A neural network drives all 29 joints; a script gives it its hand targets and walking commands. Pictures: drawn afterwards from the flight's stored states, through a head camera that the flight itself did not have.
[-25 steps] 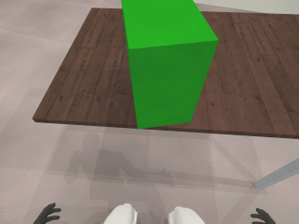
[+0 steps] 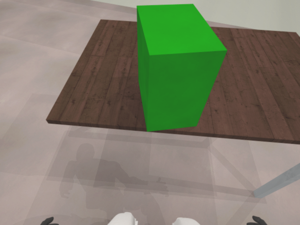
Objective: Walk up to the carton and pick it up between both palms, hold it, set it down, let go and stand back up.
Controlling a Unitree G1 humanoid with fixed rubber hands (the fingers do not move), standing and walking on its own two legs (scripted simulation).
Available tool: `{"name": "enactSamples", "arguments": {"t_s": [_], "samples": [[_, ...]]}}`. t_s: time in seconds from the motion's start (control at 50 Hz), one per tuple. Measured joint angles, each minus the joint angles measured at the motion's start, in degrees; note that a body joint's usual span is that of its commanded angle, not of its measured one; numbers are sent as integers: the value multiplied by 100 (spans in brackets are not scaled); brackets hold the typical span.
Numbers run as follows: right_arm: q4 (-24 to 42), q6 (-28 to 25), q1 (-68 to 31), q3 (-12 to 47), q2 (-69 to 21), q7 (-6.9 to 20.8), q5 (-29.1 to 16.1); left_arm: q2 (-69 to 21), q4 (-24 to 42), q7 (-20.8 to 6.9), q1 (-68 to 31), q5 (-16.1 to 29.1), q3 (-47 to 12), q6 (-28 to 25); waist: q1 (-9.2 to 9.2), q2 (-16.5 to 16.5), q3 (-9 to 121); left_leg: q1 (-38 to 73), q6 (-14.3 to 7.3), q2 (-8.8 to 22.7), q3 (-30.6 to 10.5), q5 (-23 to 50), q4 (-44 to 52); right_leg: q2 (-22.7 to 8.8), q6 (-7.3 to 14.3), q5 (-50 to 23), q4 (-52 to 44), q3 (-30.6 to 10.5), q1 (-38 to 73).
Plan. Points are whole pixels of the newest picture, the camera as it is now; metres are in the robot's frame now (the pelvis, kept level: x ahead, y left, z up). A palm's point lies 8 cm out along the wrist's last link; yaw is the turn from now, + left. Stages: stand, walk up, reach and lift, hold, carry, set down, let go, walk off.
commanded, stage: walk up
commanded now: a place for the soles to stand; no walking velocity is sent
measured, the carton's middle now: (169, 70) +0.51 -0.02 +0.13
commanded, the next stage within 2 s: stand in 0.72 s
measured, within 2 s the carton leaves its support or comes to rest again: neither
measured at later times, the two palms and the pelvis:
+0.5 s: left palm out of the picture +0.07 +0.32 -0.11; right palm out of the picture +0.10 -0.28 -0.10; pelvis +0.00 +0.00 +0.01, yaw +0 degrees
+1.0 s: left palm out of the picture +0.08 +0.30 -0.10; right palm out of the picture +0.11 -0.31 -0.10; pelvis +0.01 -0.01 +0.01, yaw +0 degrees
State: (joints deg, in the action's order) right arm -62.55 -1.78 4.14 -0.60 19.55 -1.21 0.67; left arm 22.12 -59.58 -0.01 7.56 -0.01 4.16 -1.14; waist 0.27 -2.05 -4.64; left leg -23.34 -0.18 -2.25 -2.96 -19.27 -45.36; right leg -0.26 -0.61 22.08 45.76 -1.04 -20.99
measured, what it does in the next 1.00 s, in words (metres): stands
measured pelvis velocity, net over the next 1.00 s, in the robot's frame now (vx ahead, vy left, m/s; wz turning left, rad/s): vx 0.01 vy -0.01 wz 0.00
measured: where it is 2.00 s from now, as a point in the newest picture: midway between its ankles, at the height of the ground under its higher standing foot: outside the picture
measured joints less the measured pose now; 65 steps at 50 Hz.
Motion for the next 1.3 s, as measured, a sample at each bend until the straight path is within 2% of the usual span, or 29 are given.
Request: {"name": "enactSamples", "arguments": {"t_s": [0.44, 0.68, 1.3], "samples": [[-68, 30, -129, 27, -167, 24, 0, 0, -118, -3, -1, 0, -32, 1, 0, 28, 85, 11, -43, 10, -12, 162, 275, 0, -60, -218, -384, 6, 61], [-109, -11, -134, 32, -15, 26, 0, 0, -128, -73, 0, 0, -36, 34, 0, 36, 179, 71, -43, 12, -13, 209, 410, 0, -7, -212, -397, 7, 62], [-154, -6, -136, 42, -39, 26, 0, 0, -144, -53, -1, 0, -78, 34, 0, 63, 224, 199, 32, 23, -17, 313, 714, 0, 67, -234, -542, 6, 112]]}}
